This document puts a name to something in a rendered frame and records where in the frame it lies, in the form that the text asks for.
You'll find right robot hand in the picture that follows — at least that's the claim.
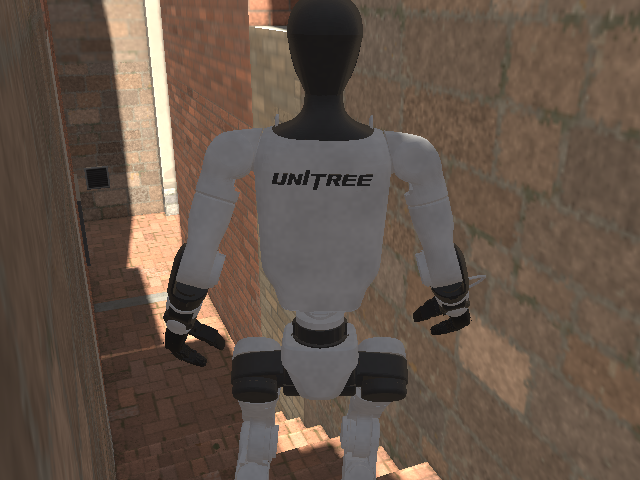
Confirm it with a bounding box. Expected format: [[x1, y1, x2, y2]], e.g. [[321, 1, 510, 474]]
[[413, 296, 472, 335]]

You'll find left robot forearm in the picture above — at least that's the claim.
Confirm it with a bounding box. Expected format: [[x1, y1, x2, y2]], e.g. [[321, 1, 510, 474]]
[[163, 243, 209, 335]]

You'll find humanoid robot head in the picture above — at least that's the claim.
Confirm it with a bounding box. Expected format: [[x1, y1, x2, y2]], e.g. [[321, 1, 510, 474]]
[[272, 0, 374, 141]]

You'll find left robot shin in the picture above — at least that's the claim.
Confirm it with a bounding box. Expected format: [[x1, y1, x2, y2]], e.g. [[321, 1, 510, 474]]
[[234, 421, 270, 480]]

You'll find robot right upper arm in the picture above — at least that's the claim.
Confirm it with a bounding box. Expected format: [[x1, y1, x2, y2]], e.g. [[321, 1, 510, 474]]
[[383, 130, 463, 288]]

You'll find left robot hand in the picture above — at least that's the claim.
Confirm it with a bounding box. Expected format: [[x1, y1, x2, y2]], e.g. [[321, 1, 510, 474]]
[[163, 319, 225, 367]]

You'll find robot left upper arm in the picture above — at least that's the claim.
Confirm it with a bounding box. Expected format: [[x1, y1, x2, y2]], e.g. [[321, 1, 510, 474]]
[[176, 128, 263, 289]]

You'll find right robot forearm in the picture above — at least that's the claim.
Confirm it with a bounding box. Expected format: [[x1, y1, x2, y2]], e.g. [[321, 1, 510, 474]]
[[430, 243, 470, 317]]

